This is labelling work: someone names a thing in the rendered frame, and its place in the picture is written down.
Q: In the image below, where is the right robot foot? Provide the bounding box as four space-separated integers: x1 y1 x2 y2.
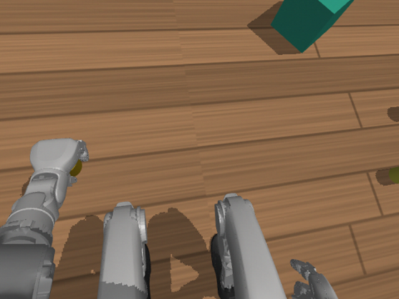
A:
211 234 235 299

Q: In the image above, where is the left robot hand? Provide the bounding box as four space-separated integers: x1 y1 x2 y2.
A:
30 138 89 187

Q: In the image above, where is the right robot hand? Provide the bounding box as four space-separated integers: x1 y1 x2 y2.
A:
290 259 338 299

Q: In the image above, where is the left robot arm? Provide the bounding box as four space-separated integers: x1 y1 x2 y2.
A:
0 168 69 299

